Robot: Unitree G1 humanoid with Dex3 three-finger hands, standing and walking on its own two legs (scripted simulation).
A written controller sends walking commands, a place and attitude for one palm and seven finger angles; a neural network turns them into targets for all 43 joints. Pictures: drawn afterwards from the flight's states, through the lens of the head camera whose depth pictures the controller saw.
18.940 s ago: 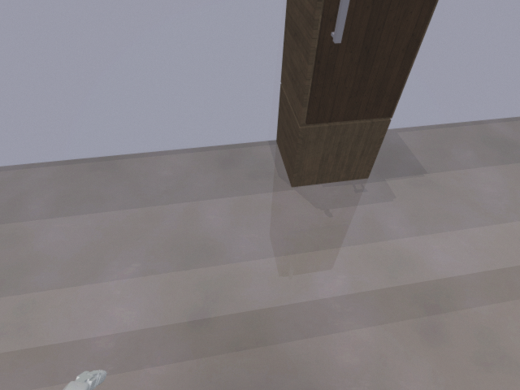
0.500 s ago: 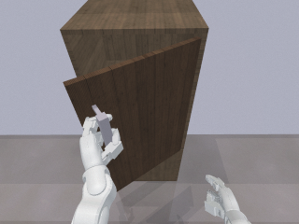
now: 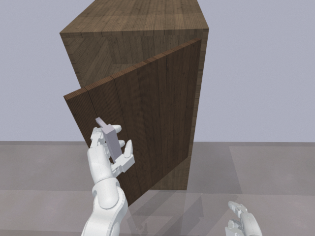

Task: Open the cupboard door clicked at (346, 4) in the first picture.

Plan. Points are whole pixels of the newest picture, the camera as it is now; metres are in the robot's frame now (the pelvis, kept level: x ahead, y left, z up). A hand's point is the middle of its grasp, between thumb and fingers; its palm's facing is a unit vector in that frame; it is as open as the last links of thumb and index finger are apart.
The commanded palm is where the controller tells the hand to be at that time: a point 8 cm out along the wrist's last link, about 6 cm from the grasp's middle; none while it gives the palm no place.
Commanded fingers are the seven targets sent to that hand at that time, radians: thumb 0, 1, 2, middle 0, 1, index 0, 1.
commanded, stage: open thumb and fingers to let go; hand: left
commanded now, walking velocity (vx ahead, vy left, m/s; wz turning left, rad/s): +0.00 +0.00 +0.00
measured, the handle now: (110, 144) +0.30 +0.15 +0.11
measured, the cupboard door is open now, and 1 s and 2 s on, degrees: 43 42 42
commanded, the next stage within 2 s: slide the hand sideways off the handle in 0.58 s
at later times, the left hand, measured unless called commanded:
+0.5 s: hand (121, 153) +0.27 +0.11 +0.12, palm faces +0.38 -0.93 +0.00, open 14.6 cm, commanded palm +0.22 +0.15 +0.11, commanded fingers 0.00 -0.50 0.30 -0.17 -0.40 -0.17 -0.40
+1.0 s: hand (116, 163) +0.25 +0.12 +0.11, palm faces -0.04 -1.00 +0.01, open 16.1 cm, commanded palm +0.21 +0.16 +0.11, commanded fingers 0.00 -0.50 0.30 -0.15 -0.30 -0.15 -0.30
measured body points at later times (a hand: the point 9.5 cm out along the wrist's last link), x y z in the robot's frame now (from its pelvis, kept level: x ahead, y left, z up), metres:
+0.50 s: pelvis -0.01 +0.03 +0.00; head -0.03 +0.02 +0.45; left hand +0.25 +0.16 +0.12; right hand +0.19 -0.17 -0.08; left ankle +0.01 +0.14 -0.73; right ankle +0.01 -0.06 -0.73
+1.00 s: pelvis -0.03 +0.06 +0.00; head -0.04 +0.05 +0.45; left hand +0.24 +0.17 +0.12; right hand +0.16 -0.14 -0.09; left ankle +0.01 +0.14 -0.73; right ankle +0.01 -0.06 -0.73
